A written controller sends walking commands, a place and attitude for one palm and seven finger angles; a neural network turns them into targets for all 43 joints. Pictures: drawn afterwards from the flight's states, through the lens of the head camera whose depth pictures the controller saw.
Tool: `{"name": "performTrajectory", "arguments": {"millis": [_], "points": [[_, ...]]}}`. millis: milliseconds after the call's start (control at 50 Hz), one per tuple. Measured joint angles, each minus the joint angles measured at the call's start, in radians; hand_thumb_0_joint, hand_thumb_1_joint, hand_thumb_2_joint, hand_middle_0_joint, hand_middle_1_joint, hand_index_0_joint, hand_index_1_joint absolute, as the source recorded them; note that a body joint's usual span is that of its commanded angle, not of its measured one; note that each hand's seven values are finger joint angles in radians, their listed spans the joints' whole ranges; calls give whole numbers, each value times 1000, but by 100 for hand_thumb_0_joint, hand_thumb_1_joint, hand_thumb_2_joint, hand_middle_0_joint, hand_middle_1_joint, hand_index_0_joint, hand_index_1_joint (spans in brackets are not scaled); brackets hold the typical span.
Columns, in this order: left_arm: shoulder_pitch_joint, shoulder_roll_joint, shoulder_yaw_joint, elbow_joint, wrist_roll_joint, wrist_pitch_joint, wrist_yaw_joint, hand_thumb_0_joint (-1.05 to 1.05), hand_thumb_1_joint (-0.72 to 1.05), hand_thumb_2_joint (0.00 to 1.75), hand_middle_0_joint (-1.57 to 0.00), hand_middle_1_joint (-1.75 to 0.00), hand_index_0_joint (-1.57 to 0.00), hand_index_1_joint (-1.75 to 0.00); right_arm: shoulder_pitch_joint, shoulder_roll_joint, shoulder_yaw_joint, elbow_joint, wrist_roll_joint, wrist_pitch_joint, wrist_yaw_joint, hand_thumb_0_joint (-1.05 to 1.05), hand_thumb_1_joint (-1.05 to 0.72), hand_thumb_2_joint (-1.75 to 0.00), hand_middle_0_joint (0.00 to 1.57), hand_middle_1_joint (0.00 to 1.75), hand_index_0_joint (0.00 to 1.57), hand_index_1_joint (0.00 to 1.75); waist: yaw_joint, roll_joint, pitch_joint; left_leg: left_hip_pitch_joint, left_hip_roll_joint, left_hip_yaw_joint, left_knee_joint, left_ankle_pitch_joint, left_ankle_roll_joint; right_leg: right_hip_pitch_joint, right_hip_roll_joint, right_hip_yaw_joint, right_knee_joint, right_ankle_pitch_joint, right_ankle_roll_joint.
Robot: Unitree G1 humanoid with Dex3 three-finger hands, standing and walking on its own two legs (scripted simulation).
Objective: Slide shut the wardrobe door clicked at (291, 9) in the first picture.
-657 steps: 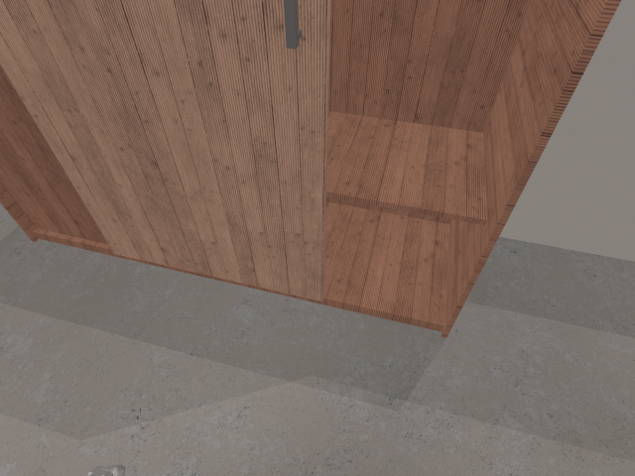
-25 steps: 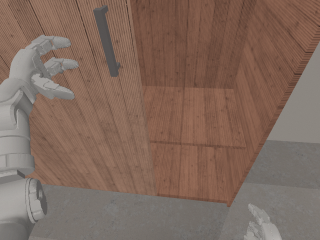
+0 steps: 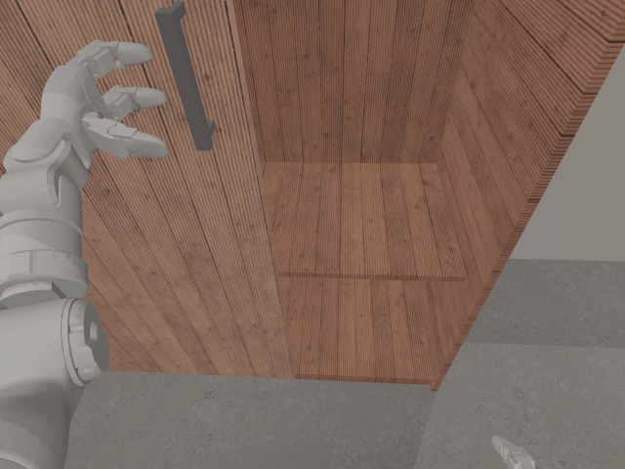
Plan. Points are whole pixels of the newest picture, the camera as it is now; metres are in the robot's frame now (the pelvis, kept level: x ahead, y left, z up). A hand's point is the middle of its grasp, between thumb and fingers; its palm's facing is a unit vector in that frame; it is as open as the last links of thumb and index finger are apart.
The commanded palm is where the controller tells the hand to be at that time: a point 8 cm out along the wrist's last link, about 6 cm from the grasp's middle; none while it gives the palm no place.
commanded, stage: move the hooked fingers beside the handle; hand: left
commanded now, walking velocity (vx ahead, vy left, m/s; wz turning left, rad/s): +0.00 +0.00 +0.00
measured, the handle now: (192, 81) +0.51 +0.16 +0.27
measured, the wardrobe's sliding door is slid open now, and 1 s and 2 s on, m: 0.44 0.44 0.44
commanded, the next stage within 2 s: feel for the door with the fingertips in 0.78 s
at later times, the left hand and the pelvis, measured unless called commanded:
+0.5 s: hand (130, 111) +0.44 +0.21 +0.27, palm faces +0.02 -1.00 -0.04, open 14.0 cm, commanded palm +0.42 +0.26 +0.26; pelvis +0.00 +0.00 +0.00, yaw +0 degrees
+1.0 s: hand (135, 112) +0.44 +0.21 +0.27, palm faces +0.00 -1.00 -0.04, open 14.0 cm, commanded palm +0.42 +0.25 +0.26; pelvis +0.00 +0.00 +0.00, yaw +0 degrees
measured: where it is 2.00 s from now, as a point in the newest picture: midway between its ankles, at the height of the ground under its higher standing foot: outside the picture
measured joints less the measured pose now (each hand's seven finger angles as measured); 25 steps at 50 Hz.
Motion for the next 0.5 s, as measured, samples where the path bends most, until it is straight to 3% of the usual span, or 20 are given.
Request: {"name": "performTrajectory", "arguments": {"millis": [160,500], "points": [[22,24,31,2,9,-3,-7,-1,-50,30,-31,-120,-30,-120,26,-7,-11,-5,0,18,8,1,-90,-90,21,30,20,30,-10,0,-7,3,3,11,-6,-3,2,-1,4,11,-7,2,2],[3,1,-6,6,3,3,5,-1,-50,30,-30,-120,-30,-120,-20,1,-4,-9,-1,8,2,1,-90,-90,21,30,20,30,4,-5,-7,-7,0,-4,9,-6,2,0,0,-3,-3,-1,2]]}}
